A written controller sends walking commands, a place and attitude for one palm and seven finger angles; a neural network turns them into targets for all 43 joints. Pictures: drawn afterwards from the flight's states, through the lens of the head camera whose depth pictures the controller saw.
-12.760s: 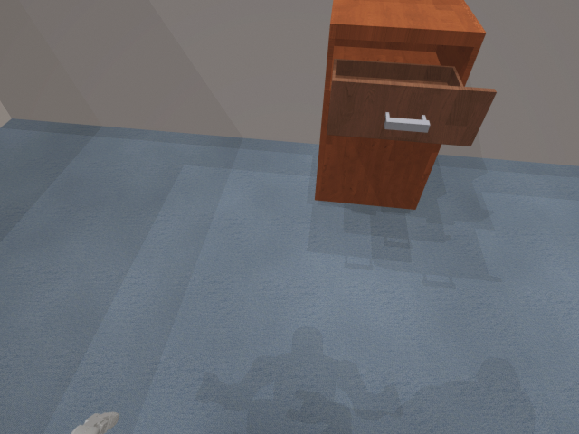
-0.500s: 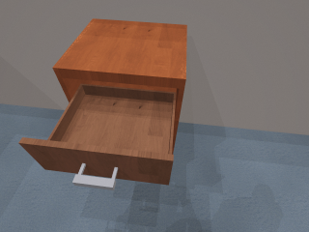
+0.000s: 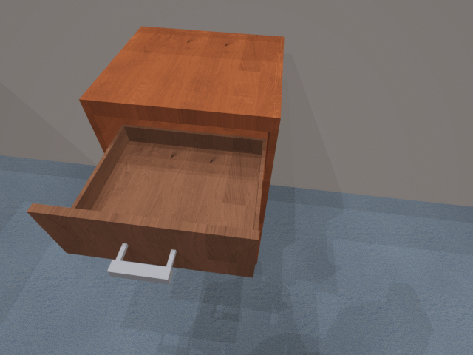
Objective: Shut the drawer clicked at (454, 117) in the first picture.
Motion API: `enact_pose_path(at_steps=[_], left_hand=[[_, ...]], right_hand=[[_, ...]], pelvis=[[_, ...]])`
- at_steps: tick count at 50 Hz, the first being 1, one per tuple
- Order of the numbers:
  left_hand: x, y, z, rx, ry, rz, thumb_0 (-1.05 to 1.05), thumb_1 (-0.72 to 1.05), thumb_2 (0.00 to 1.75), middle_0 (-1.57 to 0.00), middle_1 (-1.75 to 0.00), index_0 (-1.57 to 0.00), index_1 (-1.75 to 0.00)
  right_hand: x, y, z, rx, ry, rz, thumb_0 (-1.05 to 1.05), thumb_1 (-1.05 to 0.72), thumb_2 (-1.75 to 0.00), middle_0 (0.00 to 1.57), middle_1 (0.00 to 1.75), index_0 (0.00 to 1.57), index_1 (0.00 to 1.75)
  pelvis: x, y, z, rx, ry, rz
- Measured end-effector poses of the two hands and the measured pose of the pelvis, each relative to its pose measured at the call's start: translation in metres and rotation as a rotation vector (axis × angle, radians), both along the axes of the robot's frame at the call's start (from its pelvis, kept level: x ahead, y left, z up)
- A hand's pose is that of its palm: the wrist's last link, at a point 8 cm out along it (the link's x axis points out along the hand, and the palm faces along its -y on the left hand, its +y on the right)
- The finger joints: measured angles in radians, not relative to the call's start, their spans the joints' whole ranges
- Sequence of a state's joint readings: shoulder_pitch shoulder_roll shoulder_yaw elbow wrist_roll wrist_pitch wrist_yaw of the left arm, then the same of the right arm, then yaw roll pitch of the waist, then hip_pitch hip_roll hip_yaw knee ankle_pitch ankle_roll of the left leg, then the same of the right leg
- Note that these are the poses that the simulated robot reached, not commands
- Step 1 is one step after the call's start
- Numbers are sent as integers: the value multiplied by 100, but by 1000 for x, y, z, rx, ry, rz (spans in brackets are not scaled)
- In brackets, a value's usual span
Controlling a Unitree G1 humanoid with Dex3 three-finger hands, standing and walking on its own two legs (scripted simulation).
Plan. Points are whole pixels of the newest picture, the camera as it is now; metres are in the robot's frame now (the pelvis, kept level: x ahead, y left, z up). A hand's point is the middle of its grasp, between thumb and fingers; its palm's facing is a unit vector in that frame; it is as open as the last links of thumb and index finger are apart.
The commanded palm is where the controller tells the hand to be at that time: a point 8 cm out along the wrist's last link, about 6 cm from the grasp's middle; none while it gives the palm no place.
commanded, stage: look again from close up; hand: left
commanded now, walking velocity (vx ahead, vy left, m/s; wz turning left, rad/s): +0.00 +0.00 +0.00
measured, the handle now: (144, 261) +0.30 +0.21 -0.09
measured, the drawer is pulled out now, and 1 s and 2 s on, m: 0.30 0.30 0.30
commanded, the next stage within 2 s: raise the hand and make a fist in 0.28 s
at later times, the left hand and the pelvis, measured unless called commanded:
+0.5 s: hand out of the picture +0.08 +0.21 -0.10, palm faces +0.20 -0.94 -0.26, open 7.1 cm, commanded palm +0.07 +0.23 -0.06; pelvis -0.01 +0.01 +0.00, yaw +0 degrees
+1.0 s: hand out of the picture +0.11 +0.19 -0.02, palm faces +0.01 -1.00 -0.06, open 4.9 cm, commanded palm +0.10 +0.23 -0.04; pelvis -0.08 +0.03 -0.10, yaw +1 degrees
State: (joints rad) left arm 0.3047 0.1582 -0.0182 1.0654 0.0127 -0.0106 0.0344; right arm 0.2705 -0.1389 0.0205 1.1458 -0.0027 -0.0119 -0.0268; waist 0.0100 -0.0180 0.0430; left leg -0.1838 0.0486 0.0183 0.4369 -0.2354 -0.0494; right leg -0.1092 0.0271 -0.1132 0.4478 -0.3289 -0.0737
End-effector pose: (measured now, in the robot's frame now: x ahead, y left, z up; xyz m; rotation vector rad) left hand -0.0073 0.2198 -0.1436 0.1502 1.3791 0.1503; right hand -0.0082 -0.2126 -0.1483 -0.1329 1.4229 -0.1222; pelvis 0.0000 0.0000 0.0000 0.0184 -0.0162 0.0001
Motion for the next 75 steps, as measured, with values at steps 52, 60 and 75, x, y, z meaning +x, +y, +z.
enact_pose_path(at_steps=[52, 60, 75], left_hand=[[114, 10, 128, -181, -1500, -265, 2, 90, 91, -68, -83, -69, -83], [130, -3, 110, -267, -1180, -226, 2, 90, 90, -84, -101, -85, -100], [105, -1, 130, -224, -1316, -265, 2, 90, 91, -114, -133, -115, -133]], right_hand=[[144, 51, 2, 1, -915, 193, 1, -91, -90, 20, 29, 20, 30], [80, 46, -6, -24, -715, 12, 1, -90, -90, 20, 30, 20, 30], [130, 27, 9, -96, -837, 101, 1, -91, -90, 20, 29, 20, 30]], pelvis=[[-80, 34, -96, -63, 204, 21], [-68, 47, -75, -36, 193, -17], [-61, 54, -86, -48, 221, -1]])
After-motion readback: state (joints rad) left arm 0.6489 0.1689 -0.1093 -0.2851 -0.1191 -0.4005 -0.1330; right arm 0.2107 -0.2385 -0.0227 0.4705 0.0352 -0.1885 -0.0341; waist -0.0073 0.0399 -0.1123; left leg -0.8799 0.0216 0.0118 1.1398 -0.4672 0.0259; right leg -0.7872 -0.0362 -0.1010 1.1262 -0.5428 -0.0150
